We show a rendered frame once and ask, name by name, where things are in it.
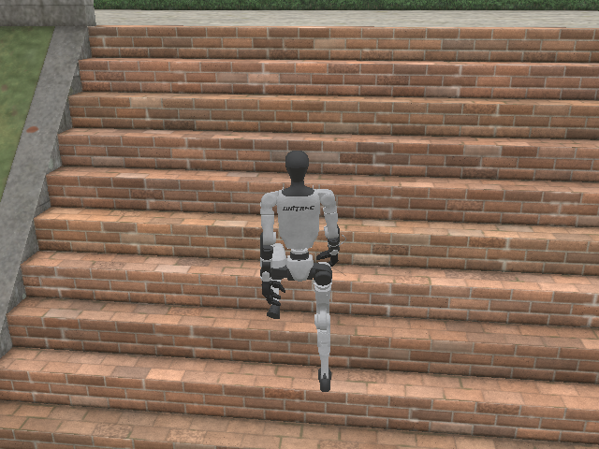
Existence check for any robot left hand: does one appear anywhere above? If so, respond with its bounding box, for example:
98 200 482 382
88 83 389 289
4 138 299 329
261 281 285 306

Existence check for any robot right hand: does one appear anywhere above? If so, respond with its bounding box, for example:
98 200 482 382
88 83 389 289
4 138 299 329
316 250 339 267

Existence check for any right robot thigh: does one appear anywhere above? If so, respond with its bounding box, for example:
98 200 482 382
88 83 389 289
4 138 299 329
313 262 332 330

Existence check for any robot right upper arm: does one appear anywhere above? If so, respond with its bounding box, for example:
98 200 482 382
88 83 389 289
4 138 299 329
317 189 339 239

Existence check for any robot left forearm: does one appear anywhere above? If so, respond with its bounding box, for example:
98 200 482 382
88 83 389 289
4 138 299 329
260 232 273 282

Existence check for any robot right forearm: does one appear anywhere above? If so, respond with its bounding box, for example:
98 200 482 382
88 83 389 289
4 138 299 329
327 225 340 255

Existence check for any robot left upper arm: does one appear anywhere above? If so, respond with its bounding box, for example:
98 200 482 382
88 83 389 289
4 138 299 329
260 191 278 245

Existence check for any humanoid robot head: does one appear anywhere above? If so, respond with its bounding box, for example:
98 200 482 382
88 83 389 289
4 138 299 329
282 151 314 196

